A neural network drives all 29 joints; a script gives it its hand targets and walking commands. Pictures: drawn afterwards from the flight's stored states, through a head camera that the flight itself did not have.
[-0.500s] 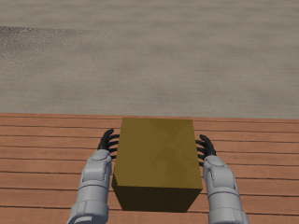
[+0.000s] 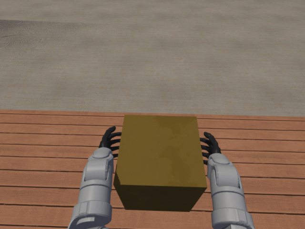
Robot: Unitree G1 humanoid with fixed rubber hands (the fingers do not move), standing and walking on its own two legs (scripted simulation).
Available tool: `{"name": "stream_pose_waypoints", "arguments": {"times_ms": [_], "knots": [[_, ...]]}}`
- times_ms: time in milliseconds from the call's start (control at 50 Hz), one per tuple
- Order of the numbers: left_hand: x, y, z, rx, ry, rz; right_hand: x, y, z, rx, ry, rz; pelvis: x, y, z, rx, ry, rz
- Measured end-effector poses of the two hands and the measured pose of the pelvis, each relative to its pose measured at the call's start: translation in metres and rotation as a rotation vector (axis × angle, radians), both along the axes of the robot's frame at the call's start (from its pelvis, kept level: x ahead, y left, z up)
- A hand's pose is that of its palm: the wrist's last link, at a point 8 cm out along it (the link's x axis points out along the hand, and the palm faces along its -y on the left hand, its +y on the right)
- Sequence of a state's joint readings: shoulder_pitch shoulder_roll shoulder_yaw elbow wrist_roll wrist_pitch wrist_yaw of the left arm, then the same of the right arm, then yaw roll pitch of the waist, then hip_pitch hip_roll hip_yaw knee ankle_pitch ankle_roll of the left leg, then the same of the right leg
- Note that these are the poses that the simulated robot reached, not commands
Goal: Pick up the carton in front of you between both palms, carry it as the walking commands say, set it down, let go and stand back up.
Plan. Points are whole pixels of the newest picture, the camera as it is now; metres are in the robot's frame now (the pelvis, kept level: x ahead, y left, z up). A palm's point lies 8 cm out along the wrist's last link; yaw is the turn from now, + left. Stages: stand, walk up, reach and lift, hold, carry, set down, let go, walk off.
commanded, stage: reach and lift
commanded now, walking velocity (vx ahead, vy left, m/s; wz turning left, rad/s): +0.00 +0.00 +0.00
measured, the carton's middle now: (158, 166) +0.31 +0.00 -0.05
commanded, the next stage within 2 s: hold in 0.46 s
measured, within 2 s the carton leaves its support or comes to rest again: neither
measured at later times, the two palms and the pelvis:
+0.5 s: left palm (104, 150) +0.30 +0.15 +0.04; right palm (214, 157) +0.29 -0.15 +0.04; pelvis +0.01 +0.00 +0.00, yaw +0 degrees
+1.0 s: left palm (102, 153) +0.29 +0.15 +0.05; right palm (216, 158) +0.28 -0.15 +0.05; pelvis -0.01 +0.00 +0.00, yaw +0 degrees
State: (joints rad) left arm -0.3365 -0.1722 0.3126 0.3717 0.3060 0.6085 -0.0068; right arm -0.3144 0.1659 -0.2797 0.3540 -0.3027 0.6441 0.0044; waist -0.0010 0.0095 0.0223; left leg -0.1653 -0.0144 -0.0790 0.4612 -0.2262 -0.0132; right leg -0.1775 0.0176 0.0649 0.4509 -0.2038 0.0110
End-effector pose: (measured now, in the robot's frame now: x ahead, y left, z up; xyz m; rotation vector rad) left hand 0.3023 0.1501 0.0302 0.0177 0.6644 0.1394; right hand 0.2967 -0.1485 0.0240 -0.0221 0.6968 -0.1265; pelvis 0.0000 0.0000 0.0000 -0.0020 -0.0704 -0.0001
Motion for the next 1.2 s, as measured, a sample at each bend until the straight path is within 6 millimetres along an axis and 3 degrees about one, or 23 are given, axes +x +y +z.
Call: {"name": "stream_pose_waypoints", "arguments": {"times_ms": [360,660,940,1200], "knots": [[0.001,0.002,0.006,0.017,0.008,-0.018,0.000,0.002,0.007,-0.021,0.008,0.013,0.014,0.002,0.004,-0.001,-0.020,0.000],[-0.011,0.004,0.024,0.017,-0.025,-0.015,-0.011,0.004,0.025,-0.023,-0.025,0.016,0.009,0.003,0.006,0.000,-0.054,-0.002],[-0.018,0.003,0.022,0.005,-0.009,0.001,-0.016,0.003,0.023,-0.009,-0.009,0.009,-0.006,0.000,0.003,0.000,-0.070,0.001],[-0.012,0.002,0.023,0.008,-0.011,-0.003,-0.010,0.002,0.025,-0.013,-0.011,0.010,0.000,0.000,0.004,0.000,-0.065,0.001]]}}
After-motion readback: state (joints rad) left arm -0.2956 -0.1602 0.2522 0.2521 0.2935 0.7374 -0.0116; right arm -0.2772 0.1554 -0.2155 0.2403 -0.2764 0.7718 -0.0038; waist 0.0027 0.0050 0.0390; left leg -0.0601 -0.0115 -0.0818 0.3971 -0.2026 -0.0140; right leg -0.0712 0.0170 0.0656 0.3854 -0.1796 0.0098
